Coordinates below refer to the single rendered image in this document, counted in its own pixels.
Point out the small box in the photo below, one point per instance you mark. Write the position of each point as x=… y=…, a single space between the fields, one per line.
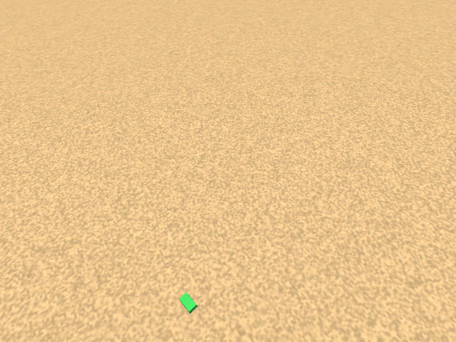
x=188 y=303

